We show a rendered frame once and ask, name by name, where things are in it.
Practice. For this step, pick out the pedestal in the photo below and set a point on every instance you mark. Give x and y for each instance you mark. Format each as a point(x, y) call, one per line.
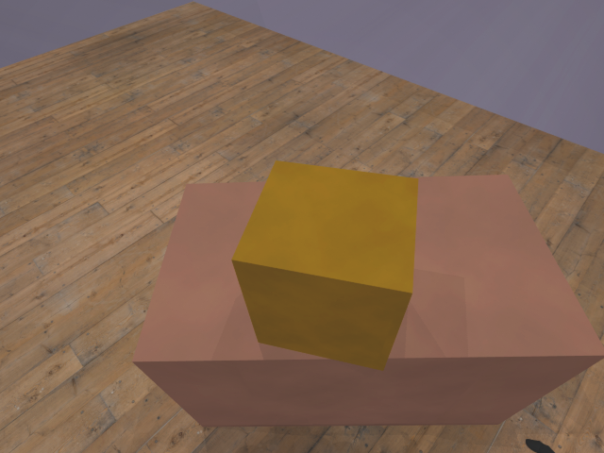
point(491, 327)

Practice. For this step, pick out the carton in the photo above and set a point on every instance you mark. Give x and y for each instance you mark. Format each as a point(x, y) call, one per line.
point(325, 263)

